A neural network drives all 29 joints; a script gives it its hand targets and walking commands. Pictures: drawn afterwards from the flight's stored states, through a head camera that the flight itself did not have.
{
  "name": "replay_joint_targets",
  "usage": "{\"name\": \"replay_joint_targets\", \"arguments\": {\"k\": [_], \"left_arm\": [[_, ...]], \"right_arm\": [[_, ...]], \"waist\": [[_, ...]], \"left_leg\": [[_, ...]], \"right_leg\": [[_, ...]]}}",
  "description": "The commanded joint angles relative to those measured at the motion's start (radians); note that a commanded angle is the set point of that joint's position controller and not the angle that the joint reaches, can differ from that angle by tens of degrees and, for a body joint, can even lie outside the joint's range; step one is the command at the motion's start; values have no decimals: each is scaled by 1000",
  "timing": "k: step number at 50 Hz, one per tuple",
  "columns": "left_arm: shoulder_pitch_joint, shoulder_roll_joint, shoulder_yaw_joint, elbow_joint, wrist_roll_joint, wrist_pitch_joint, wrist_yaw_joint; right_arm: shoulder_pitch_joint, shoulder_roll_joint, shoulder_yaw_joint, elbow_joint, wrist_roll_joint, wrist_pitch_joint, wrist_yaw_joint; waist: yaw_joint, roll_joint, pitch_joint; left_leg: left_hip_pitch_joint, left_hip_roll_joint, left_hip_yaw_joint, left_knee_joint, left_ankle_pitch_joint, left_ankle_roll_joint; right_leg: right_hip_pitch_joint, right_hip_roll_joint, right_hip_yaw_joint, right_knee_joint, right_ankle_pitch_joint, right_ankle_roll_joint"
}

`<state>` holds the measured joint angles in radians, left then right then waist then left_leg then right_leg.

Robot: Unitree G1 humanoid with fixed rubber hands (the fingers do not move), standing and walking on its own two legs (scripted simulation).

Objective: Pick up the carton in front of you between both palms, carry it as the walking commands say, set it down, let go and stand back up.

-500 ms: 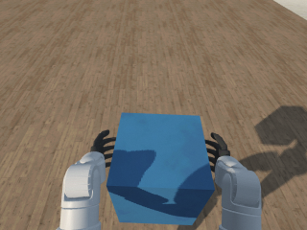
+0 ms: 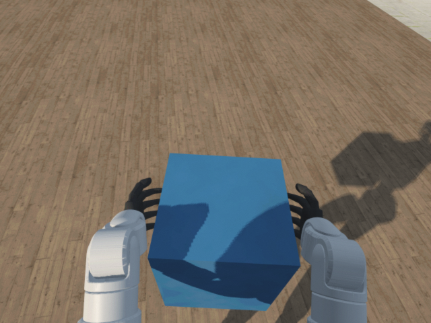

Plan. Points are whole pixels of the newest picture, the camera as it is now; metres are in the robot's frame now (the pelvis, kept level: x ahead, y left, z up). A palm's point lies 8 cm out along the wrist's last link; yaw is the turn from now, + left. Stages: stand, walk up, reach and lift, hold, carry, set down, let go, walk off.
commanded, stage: carry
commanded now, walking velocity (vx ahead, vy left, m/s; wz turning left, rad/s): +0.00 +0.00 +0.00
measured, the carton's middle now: (220, 235) +0.28 -0.01 -0.01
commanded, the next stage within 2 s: hold in 1.86 s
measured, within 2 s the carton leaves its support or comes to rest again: neither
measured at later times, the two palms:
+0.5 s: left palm (144, 189) +0.34 +0.15 +0.05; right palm (294, 191) +0.35 -0.15 +0.05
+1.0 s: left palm (143, 197) +0.33 +0.15 +0.04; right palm (292, 197) +0.35 -0.15 +0.04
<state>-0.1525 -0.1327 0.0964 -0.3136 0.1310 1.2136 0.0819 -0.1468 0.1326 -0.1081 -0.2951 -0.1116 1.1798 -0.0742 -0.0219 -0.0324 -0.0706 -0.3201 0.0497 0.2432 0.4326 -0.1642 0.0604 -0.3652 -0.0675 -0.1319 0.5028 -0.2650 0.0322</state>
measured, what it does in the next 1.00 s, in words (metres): stands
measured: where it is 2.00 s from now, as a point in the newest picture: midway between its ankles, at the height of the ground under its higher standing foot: outside the picture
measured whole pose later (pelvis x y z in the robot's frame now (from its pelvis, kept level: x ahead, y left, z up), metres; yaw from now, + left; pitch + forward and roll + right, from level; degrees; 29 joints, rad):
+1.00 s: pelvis +0.05 -0.01 +0.00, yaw +2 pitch +2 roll +0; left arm -0.23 -0.15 0.19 0.24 0.26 0.69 0.02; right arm -0.25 0.15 -0.20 0.24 -0.26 0.68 -0.02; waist 0.00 0.00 -0.12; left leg -0.27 0.06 0.20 0.51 -0.28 0.02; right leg -0.28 -0.07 -0.17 0.51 -0.26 0.00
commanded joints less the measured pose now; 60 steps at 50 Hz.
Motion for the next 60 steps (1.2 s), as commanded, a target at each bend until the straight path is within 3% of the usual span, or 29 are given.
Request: {"name": "replay_joint_targets", "arguments": {"k": [1,2,3,7,11,19,27,35,42,46,51,60], "left_arm": [[-448,-930,-718,-122,-412,-21,-236],[-450,-909,-712,-116,-405,-14,-237],[-457,-903,-700,-98,-396,-10,-240],[-385,-861,-670,-1,-383,14,-250],[-411,-871,-672,46,-381,3,-258],[-449,-913,-679,92,-352,-105,-269],[-416,-868,-640,131,-285,-264,-266],[-432,-796,-474,326,-152,-424,-258],[-548,-869,-381,504,-90,-572,-281],[-564,-923,-406,513,-101,-590,-292],[-521,-932,-468,452,-138,-538,-291],[-525,-917,-472,421,-144,-522,-289]], "right_arm": [[-440,938,721,-99,422,1,263],[-444,921,725,-103,418,9,262],[-462,903,729,-112,421,21,260],[-419,858,709,-32,386,50,253],[-422,875,695,32,361,39,254],[-421,920,677,103,318,-71,262],[-408,874,644,133,259,-229,261],[-425,806,481,331,129,-386,253],[-535,881,380,518,64,-533,271],[-549,935,404,531,73,-551,283],[-502,943,466,467,112,-501,284],[-510,925,474,431,117,-486,282]], "waist": [[19,117,-382],[12,46,-353],[8,-19,-331],[14,-12,-286],[16,3,-303],[20,43,-322],[20,32,-320],[20,32,-255],[21,32,-241],[20,33,-268],[20,35,-283],[20,33,-256]], "left_leg": [[111,180,-114,-47,92,-19],[97,144,-91,-20,8,-53],[111,120,-117,-24,43,-72],[146,134,-121,73,325,-77],[153,124,-117,104,417,-85],[189,128,-130,122,493,-71],[169,125,-141,107,364,-59],[133,128,-150,47,204,-52],[123,124,-156,4,94,-46],[131,123,-160,2,89,-43],[131,125,-163,6,103,-41],[103,126,-167,-7,64,-39]], "right_leg": [[286,-76,15,-136,255,1],[258,-147,88,-119,327,-11],[226,-157,94,-79,373,-30],[207,-137,77,-29,591,-29],[216,-124,58,15,691,-28],[194,-103,45,56,586,-25],[197,-104,50,43,465,-34],[169,-107,58,-14,314,-37],[156,-106,64,-55,206,-42],[164,-105,64,-56,196,-42],[163,-107,64,-54,203,-40],[144,-106,65,-65,166,-38]]}}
